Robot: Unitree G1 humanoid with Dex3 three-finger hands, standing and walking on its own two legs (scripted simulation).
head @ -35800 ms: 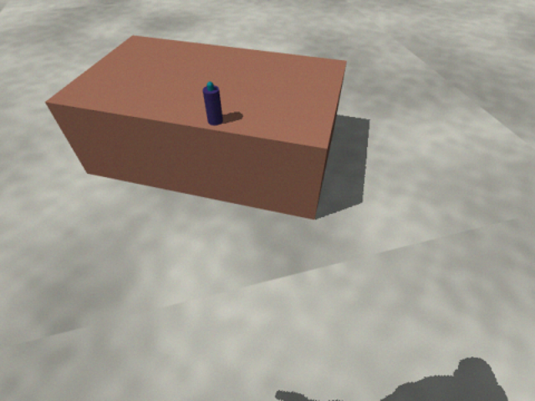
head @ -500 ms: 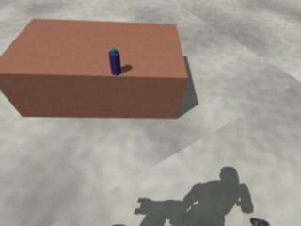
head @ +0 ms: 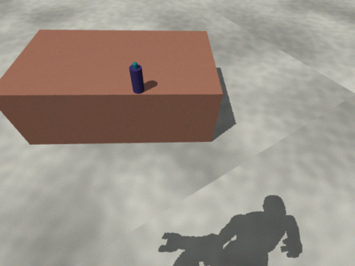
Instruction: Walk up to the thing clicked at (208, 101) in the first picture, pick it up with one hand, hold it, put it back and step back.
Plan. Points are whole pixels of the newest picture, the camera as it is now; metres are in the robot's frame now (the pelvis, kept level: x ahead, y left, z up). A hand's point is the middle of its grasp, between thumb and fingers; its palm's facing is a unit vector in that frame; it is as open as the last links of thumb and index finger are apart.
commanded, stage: step back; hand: left
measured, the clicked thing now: (136, 77) +1.03 +0.25 -0.23
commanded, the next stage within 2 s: stand in 0.42 s
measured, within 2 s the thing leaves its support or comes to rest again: neither
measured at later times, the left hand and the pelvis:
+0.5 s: hand (83, 265) +0.15 +0.25 -0.15, palm faces +0.03 -0.95 -0.32, open 7.4 cm; pelvis +0.03 +0.00 +0.01, yaw +1 degrees
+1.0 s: hand out of the picture +0.07 +0.25 -0.14, palm faces +0.00 -0.94 -0.35, open 7.4 cm; pelvis +0.02 -0.01 +0.01, yaw +1 degrees
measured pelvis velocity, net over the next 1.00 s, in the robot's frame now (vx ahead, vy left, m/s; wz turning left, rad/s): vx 0.02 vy -0.01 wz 0.02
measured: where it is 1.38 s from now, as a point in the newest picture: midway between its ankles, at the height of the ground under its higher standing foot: outside the picture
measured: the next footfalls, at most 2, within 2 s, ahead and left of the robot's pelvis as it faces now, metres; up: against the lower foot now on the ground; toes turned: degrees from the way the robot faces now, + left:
right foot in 0.06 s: +0.08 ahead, -0.14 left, +0.00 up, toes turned -1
